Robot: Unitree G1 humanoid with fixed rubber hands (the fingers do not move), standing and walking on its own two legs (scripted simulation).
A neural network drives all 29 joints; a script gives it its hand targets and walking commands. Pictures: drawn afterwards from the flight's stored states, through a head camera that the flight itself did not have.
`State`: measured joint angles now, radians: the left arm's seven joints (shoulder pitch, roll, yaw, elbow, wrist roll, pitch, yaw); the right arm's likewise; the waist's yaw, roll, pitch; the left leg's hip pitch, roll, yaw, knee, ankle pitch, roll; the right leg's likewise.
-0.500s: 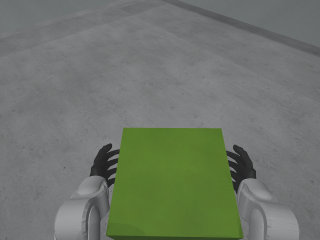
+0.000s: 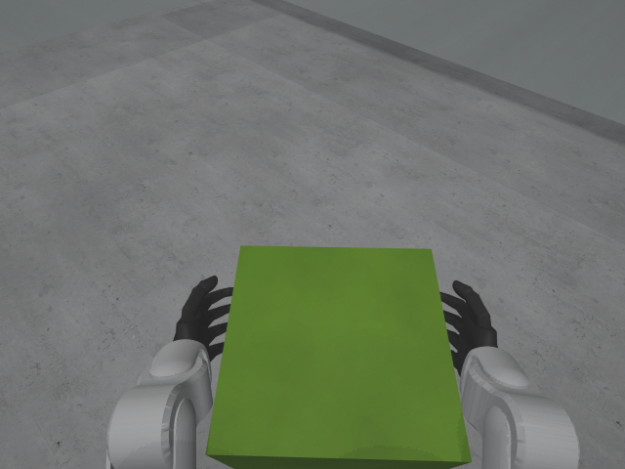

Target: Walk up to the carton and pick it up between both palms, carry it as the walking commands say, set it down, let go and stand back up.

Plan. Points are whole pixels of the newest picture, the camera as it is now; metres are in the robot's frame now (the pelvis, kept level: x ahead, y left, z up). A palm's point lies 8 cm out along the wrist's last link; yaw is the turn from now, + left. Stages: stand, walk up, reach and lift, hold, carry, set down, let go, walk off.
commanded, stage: carry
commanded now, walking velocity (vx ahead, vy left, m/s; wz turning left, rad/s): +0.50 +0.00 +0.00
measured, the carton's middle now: (332, 373) +0.24 -0.01 +0.02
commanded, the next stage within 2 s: none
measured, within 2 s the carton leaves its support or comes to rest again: neither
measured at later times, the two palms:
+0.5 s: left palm (236, 155) +0.56 +0.13 +0.10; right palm (415, 148) +0.59 -0.16 +0.09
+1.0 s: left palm (233, 59) +0.93 +0.19 +0.09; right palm (364, 57) +0.93 -0.11 +0.10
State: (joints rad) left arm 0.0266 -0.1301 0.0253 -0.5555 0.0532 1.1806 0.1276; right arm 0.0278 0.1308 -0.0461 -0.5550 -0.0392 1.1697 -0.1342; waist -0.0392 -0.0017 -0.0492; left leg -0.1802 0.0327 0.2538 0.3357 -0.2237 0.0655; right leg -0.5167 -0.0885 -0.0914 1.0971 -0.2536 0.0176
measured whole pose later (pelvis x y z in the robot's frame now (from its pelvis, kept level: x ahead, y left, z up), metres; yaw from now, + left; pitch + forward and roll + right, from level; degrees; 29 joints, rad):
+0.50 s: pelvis +0.34 -0.04 +0.01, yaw +5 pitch +3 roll +3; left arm 0.05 -0.13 0.03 -0.57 0.03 1.17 0.13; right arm 0.04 0.13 -0.03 -0.58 -0.06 1.18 -0.13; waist 0.02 -0.02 -0.05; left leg -0.53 0.10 0.11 0.94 -0.21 -0.02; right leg -0.13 -0.04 -0.24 0.25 -0.19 -0.06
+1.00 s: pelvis +0.69 +0.03 +0.00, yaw +2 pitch +4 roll -2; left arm 0.03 -0.13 0.02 -0.57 0.06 1.17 0.12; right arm 0.03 0.13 -0.04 -0.57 -0.04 1.16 -0.13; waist -0.03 0.00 -0.04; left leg -0.08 0.05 0.24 0.25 -0.23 0.04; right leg -0.57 -0.08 -0.12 0.84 -0.18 0.02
